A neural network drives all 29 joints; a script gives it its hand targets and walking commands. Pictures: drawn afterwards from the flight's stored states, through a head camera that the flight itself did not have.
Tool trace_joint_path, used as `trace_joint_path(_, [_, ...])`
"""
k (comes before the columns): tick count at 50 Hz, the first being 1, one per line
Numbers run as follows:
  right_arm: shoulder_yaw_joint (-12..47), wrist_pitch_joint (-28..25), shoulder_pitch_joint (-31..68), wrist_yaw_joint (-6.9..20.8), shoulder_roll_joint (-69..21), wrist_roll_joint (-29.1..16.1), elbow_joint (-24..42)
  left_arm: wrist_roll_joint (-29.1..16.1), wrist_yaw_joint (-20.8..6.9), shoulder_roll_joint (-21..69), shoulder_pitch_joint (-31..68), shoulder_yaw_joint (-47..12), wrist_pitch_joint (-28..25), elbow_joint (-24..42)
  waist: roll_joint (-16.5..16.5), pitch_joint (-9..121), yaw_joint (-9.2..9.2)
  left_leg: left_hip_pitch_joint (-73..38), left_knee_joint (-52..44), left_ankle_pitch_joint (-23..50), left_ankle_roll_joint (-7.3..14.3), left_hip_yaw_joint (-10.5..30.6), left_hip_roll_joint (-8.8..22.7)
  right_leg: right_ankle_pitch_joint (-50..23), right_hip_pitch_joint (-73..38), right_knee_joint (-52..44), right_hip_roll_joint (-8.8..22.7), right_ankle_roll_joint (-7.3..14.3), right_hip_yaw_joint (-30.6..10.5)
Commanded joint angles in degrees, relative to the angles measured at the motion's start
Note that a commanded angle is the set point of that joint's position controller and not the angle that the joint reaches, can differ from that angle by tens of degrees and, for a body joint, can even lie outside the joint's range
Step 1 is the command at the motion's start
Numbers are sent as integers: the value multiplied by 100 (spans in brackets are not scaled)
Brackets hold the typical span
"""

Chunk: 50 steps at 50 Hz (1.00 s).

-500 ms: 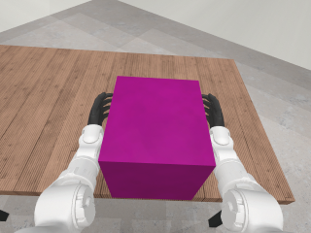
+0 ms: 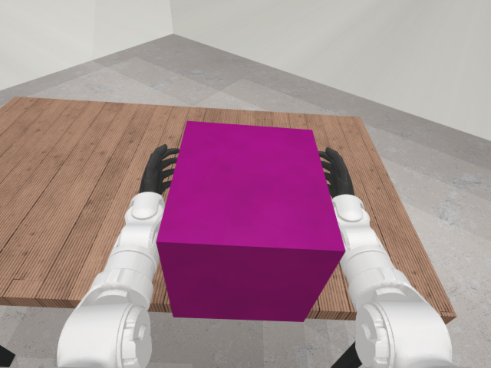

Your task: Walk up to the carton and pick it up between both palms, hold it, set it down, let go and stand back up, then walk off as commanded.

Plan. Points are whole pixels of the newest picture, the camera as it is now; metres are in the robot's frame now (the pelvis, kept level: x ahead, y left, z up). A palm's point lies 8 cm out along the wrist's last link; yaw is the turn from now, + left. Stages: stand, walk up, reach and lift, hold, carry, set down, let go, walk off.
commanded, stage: reach and lift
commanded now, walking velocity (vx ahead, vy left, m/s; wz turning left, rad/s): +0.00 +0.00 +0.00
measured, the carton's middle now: (244, 220) +0.38 +0.02 +0.05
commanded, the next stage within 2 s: hold in 1.82 s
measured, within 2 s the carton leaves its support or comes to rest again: neither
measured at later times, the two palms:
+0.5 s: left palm (142, 155) +0.39 +0.19 +0.18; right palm (347, 163) +0.41 -0.14 +0.18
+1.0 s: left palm (151, 152) +0.38 +0.17 +0.20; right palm (370, 169) +0.38 -0.16 +0.19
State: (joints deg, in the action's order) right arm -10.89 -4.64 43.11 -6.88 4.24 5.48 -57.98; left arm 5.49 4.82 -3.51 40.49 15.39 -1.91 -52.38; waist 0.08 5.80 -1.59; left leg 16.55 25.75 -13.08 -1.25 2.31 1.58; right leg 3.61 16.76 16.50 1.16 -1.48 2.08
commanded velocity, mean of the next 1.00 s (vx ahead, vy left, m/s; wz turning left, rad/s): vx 0.00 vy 0.00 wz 0.00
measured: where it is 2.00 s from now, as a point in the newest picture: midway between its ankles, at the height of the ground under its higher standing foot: outside the picture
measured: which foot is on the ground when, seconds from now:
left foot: down 0.00-1.00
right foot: down 0.00-1.00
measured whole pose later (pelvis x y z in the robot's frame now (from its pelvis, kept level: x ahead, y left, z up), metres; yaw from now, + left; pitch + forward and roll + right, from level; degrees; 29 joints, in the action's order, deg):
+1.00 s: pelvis -0.01 +0.00 +0.00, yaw +1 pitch -5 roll -2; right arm -10.9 12.9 48.7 -4.9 5.9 -1.9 -53.3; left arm 10.3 2.5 -3.9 44.7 15.4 26.0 -35.8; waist 1.0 4.5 2.3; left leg 7.1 24.8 -13.0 -0.8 2.5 1.5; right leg 3.0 6.7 14.4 1.2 -1.9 2.3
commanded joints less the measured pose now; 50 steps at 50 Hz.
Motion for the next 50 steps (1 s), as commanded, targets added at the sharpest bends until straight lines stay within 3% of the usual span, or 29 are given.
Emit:
trace_joint_path(1, [1229,164,4008,884,-3680,-446,1102,-171,-760,4208,4322,-2344,486,945,-180,1981,566,-465,-955,527,-260,-249,-331,622,-1316,-221,-364,171,227])
trace_joint_path(3, [1080,284,4230,885,-3692,-424,1157,-57,-822,4007,4359,-1994,690,801,22,1936,407,-294,-1047,195,-131,-349,-375,782,-1498,-235,-347,120,167])
trace_joint_path(6, [986,493,4322,845,-3633,-459,1226,46,-894,3911,4184,-1681,1020,658,235,1759,392,-177,-1140,-10,-14,-424,-421,758,-1778,-230,-319,29,140])
trace_joint_path(9, [1032,608,4544,812,-3644,-521,1514,87,-978,3827,4061,-1481,1223,664,347,1883,262,-80,-1153,72,58,-515,-471,602,-2124,-177,-307,-16,97])
trace_joint_path(11, [934,725,4398,779,-3489,-588,1261,99,-1008,3829,4069,-1408,1355,687,258,1696,401,-180,-1155,184,21,-498,-478,492,-2176,-212,-323,14,113])
trace_joint_path(13, [1048,734,4526,720,-3539,-701,1614,18,-1043,3926,4055,-1494,1427,1015,309,1964,431,-281,-1064,595,-14,-496,-502,43,-2451,-152,-346,-1,104])
trace_joint_path(14, [1174,778,4614,695,-3529,-789,1609,65,-1057,3898,3907,-1423,1494,859,287,1901,365,-308,-1041,736,-14,-497,-501,-39,-2496,-146,-352,-4,77])
trace_joint_path(17, [1178,862,4490,667,-3355,-832,1512,46,-1073,4030,3911,-1538,1553,1233,145,1915,549,-581,-921,1226,-150,-421,-507,-370,-2493,-143,-423,34,101])
trace_joint_path(18, [1376,876,4448,642,-3451,-995,1753,-16,-1071,4054,3924,-1636,1569,1568,114,2124,520,-672,-872,1509,-166,-416,-521,-657,-2699,-104,-419,25,93])
trace_joint_path(20, [1534,905,4412,576,-3379,-1140,1985,-133,-1073,4186,3818,-1892,1635,1910,1,2288,666,-931,-678,2128,-295,-326,-502,-1206,-2806,-59,-471,49,80])
trace_joint_path(22, [1603,984,4243,529,-3316,-1227,2010,-107,-1097,4107,3719,-1899,1743,2095,57,2040,723,-1012,-666,2260,-306,-288,-507,-1233,-2816,-87,-485,18,92])
trace_joint_path(27, [1223,1250,3652,541,-3003,-1058,1401,77,-1237,3946,3364,-1837,2114,2045,-20,1063,963,-1020,-871,1719,-341,-259,-451,-480,-2455,-283,-475,24,196])
trace_joint_path(30, [1075,1299,3813,548,-2920,-1067,1565,-82,-1309,4028,3480,-2082,2276,2266,-95,1115,1179,-1061,-924,1680,-361,-172,-403,-343,-2433,-324,-465,29,240])
trace_joint_path(32, [961,1299,4061,606,-2849,-1044,1550,-72,-1290,4146,3688,-2086,2326,2354,-223,1166,1152,-1091,-937,1581,-375,-129,-378,-170,-2279,-314,-483,72,254])
trace_joint_path(33, [962,1322,4006,620,-2838,-1079,1550,-122,-1267,4224,3744,-2179,2365,2444,-281,1111,1227,-1125,-947,1657,-396,-83,-360,-142,-2245,-317,-491,65,270])
trace_joint_path(34, [1193,1268,4272,645,-2982,-1220,1941,-209,-1224,4278,3896,-2293,2349,2811,-305,1617,1096,-1293,-824,1970,-428,-106,-341,-380,-2321,-233,-516,84,260])
trace_joint_path(35, [1167,1290,4184,650,-2891,-1221,1807,-210,-1180,4276,3822,-2324,2366,2753,-389,1538,1166,-1361,-781,2004,-460,-99,-349,-420,-2224,-246,-504,80,271])
trace_joint_path(36, [1239,1299,4257,676,-2907,-1294,1826,-132,-1163,4291,3730,-2276,2426,2651,-440,1526,1050,-1371,-799,1972,-446,-105,-350,-275,-2221,-264,-506,80,277])
trace_joint_path(37, [1254,1279,4370,670,-2964,-1336,1968,-189,-1139,4355,3896,-2324,2427,2819,-406,1648,1068,-1396,-734,2099,-467,-111,-359,-371,-2214,-261,-530,98,267])
trace_joint_path(43, [1334,1426,4518,748,-3054,-1401,1962,84,-1166,4016,3736,-1844,2707,2400,-78,1131,710,-812,-1127,787,-179,-262,-417,184,-2321,-305,-446,35,254])
trace_joint_path(45, [1400,1453,4611,758,-3130,-1456,2081,85,-1158,3966,3802,-1794,2769,2510,-37,1247,643,-750,-1132,800,-123,-267,-424,108,-2445,-286,-439,21,212])
trace_joint_path(50, [1375,1502,4913,766,-3214,-1462,2146,-5,-1142,4038,4096,-1839,2819,2518,-1,1305,652,-620,-1206,483,-53,-250,-421,332,-2366,-292,-445,46,195])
